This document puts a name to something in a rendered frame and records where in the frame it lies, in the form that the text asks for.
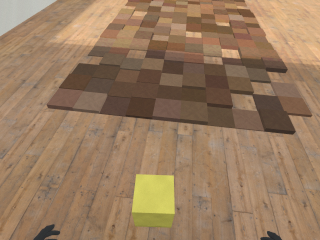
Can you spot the robot left hand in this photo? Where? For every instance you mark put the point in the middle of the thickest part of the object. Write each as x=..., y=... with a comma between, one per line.
x=46, y=232

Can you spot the carton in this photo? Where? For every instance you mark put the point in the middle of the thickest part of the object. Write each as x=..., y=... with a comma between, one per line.
x=153, y=201

